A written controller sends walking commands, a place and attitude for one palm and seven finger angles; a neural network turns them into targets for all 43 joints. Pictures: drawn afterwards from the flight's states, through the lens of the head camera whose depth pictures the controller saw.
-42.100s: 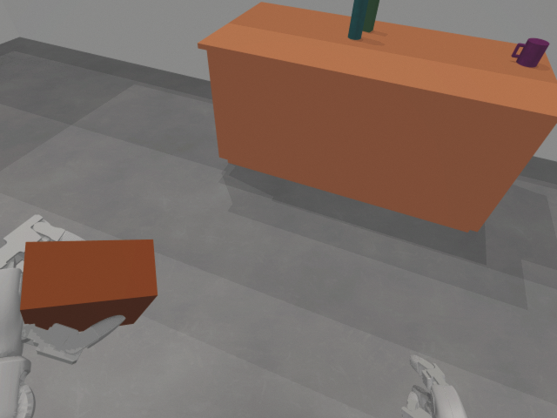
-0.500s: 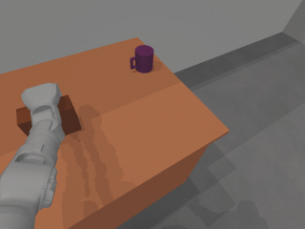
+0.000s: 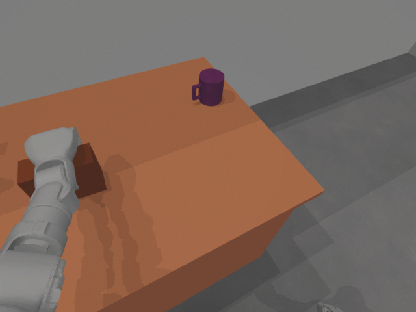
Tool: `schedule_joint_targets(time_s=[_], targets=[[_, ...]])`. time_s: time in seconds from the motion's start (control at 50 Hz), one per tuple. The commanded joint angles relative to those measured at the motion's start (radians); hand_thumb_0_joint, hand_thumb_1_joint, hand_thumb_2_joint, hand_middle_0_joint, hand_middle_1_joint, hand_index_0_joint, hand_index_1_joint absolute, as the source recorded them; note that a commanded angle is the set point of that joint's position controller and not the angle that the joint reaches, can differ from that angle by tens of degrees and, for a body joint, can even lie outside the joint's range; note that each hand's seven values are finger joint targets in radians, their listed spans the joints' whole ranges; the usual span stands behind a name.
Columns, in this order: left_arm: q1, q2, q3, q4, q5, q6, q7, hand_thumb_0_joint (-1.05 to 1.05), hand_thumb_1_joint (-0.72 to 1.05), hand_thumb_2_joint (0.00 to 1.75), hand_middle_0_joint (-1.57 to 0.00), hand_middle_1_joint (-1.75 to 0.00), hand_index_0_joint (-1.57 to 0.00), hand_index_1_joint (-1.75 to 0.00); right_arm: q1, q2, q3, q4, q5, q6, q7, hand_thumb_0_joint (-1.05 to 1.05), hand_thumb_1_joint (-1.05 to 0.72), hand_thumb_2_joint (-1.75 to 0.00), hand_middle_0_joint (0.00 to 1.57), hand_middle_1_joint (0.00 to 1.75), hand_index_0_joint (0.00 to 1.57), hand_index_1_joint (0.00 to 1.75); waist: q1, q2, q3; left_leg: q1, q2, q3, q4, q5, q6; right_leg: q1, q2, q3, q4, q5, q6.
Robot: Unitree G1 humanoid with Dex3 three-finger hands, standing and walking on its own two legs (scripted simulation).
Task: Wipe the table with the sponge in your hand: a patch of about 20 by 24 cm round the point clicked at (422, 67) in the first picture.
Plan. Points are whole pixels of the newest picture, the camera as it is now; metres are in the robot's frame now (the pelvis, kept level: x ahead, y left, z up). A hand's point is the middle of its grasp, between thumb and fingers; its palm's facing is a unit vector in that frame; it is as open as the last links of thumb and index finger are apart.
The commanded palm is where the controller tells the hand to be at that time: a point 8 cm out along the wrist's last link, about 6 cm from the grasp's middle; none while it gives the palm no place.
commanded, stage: wipe back along the first lane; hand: left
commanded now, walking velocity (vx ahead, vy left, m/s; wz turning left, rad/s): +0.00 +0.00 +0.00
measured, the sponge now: (68, 180) +0.38 +0.33 -0.02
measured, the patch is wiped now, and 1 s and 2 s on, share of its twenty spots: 0.95 1.00 1.00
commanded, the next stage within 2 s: none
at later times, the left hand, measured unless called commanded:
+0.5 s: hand (67, 180) +0.35 +0.31 +0.03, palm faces -0.07 -0.04 -1.00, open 10.1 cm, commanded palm +0.31 +0.28 +0.06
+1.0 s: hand (71, 204) +0.30 +0.28 +0.03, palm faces -0.02 -0.06 -1.00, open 10.1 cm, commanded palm +0.26 +0.26 +0.06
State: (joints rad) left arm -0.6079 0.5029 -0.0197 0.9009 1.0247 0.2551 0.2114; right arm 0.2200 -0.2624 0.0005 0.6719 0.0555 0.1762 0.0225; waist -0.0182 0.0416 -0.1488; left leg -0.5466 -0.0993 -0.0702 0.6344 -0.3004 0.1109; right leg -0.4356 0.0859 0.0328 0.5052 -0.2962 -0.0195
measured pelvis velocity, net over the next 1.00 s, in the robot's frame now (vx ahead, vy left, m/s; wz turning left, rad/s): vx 0.00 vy -0.01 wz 0.01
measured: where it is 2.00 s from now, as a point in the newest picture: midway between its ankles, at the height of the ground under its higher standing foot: outside the picture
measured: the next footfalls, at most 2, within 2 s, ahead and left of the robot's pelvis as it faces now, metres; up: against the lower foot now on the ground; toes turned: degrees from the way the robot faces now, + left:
none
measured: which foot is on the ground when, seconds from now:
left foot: down 0.00-1.00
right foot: down 0.00-1.00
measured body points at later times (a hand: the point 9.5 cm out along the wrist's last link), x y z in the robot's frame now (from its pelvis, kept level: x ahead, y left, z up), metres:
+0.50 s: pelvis +0.00 -0.02 +0.00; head +0.03 -0.01 +0.45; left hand +0.35 +0.30 +0.08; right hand +0.14 -0.26 -0.11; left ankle -0.01 +0.04 -0.73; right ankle -0.04 -0.13 -0.73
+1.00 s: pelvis +0.00 -0.01 +0.01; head +0.00 -0.02 +0.46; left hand +0.30 +0.28 +0.08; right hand +0.20 -0.24 -0.09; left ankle -0.01 +0.04 -0.73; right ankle -0.04 -0.13 -0.73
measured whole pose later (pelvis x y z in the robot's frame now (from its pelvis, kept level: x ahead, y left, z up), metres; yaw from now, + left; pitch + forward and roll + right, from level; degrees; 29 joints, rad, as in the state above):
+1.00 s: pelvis +0.00 -0.01 +0.01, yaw +0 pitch +7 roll -3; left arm -0.15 0.40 -0.12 0.39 0.97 0.39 0.22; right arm 0.11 -0.26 0.02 0.63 0.08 0.17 0.03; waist 0.05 0.07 -0.15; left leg -0.39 -0.10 -0.07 0.58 -0.30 0.10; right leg -0.29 0.08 0.04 0.48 -0.30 -0.03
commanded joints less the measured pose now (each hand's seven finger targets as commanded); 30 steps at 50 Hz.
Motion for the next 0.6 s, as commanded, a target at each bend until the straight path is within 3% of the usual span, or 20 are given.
schedule_joint_targets(time_s=[0.0,0.06,0.12,0.18,0.24,0.28,0.34,0.42,0.48,0.52,0.58], targets=[[-0.112,0.143,-0.004,-0.128,-0.001,0.001,-0.013,0.00,0.10,1.30,-1.20,-1.60,-1.20,-1.60,-0.025,-0.157,-0.062,-0.108,0.001,-0.027,-0.006,0.00,-0.90,-0.90,0.20,0.30,0.20,0.30,0.018,0.031,-0.298,0.384,0.124,-0.103,-0.032,0.596,-0.106,0.004,-0.001,-0.041,-0.022,0.276,-0.067],[-0.111,0.110,-0.039,-0.109,-0.009,0.020,-0.016,0.00,0.10,1.30,-1.20,-1.60,-1.20,-1.60,-0.042,-0.157,-0.052,-0.107,0.007,-0.017,-0.012,0.00,-0.90,-0.90,0.20,0.30,0.20,0.30,-0.003,-0.023,-0.222,0.300,0.105,-0.076,-0.050,0.443,-0.091,0.020,-0.004,-0.037,-0.036,0.265,-0.067],[-0.090,0.140,-0.014,-0.107,-0.004,0.023,-0.017,0.00,0.10,1.30,-1.20,-1.60,-1.20,-1.60,-0.050,-0.159,-0.048,-0.107,0.010,-0.014,-0.019,0.00,-0.90,-0.90,0.20,0.30,0.20,0.30,0.008,-0.025,-0.207,0.275,0.097,-0.071,-0.059,0.414,-0.087,0.043,-0.008,-0.038,-0.033,0.267,-0.072],[-0.062,0.105,-0.030,-0.110,-0.013,0.020,-0.025,0.00,0.10,1.30,-1.20,-1.60,-1.20,-1.60,-0.067,-0.152,-0.044,-0.112,0.015,-0.016,-0.021,0.00,-0.90,-0.90,0.20,0.30,0.20,0.30,0.013,-0.010,-0.195,0.266,0.093,-0.064,-0.067,0.393,-0.083,0.053,-0.012,-0.034,-0.037,0.267,-0.074],[-0.055,0.117,-0.035,-0.111,-0.007,0.018,-0.031,0.00,0.10,1.30,-1.20,-1.60,-1.20,-1.60,-0.068,-0.152,-0.039,-0.115,0.014,-0.012,-0.026,0.00,-0.90,-0.90,0.20,0.30,0.20,0.30,0.010,-0.010,-0.190,0.249,0.087,-0.056,-0.069,0.347,-0.079,0.059,-0.011,-0.028,-0.039,0.254,-0.075],[-0.041,0.101,-0.033,-0.147,-0.017,0.010,-0.034,0.00,0.10,1.30,-1.20,-1.60,-1.20,-1.60,-0.082,-0.148,-0.040,-0.123,0.018,-0.014,-0.025,0.00,-0.90,-0.90,0.20,0.30,0.20,0.30,0.020,0.023,-0.203,0.268,0.090,-0.061,-0.070,0.384,-0.084,0.066,-0.014,-0.031,-0.034,0.271,-0.079],[0.058,0.096,-0.023,-0.169,-0.026,0.012,-0.030,0.00,0.10,1.30,-1.20,-1.60,-1.20,-1.60,-0.084,-0.146,-0.041,-0.137,0.017,-0.017,-0.021,0.00,-0.90,-0.90,0.20,0.30,0.20,0.30,0.032,-0.016,-0.221,0.264,0.086,-0.055,-0.063,0.391,-0.079,0.096,-0.012,-0.025,-0.036,0.295,-0.076],[0.115,0.039,-0.055,-0.239,-0.044,0.024,-0.027,0.00,0.10,1.30,-1.20,-1.60,-1.20,-1.60,-0.102,-0.143,-0.042,-0.148,0.020,-0.020,-0.015,0.00,-0.90,-0.90,0.20,0.30,0.20,0.30,0.030,-0.036,-0.215,0.271,0.086,-0.053,-0.062,0.416,-0.075,0.111,-0.013,-0.028,-0.034,0.332,-0.071],[0.148,0.051,-0.027,-0.286,-0.056,0.039,-0.024,0.00,0.10,1.30,-1.20,-1.60,-1.20,-1.60,-0.130,-0.144,-0.042,-0.152,0.024,-0.024,-0.014,0.00,-0.90,-0.90,0.20,0.30,0.20,0.30,0.040,-0.041,-0.198,0.269,0.087,-0.053,-0.070,0.424,-0.073,0.129,-0.017,-0.020,-0.038,0.354,-0.073],[0.227,0.027,-0.041,-0.321,-0.067,0.048,-0.022,0.00,0.10,1.30,-1.20,-1.60,-1.20,-1.60,-0.132,-0.139,-0.041,-0.160,0.024,-0.029,-0.009,0.00,-0.90,-0.90,0.20,0.30,0.20,0.30,0.046,-0.046,-0.207,0.275,0.083,-0.047,-0.064,0.452,-0.074,0.154,-0.016,-0.019,-0.034,0.394,-0.070],[0.264,0.053,-0.002,-0.359,-0.088,0.065,-0.021,0.00,0.10,1.30,-1.20,-1.60,-1.20,-1.60,-0.156,-0.143,-0.038,-0.158,0.029,-0.031,-0.009,0.00,-0.90,-0.90,0.20,0.30,0.20,0.30,0.052,-0.071,-0.186,0.257,0.081,-0.044,-0.075,0.439,-0.069,0.187,-0.021,-0.011,-0.037,0.427,-0.069]])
